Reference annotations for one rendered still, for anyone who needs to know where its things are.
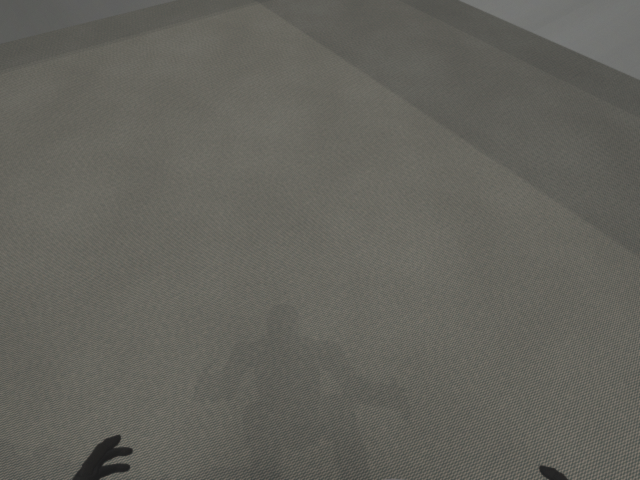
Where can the left robot hand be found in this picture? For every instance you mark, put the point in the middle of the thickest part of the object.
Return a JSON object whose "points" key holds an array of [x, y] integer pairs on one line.
{"points": [[92, 468]]}

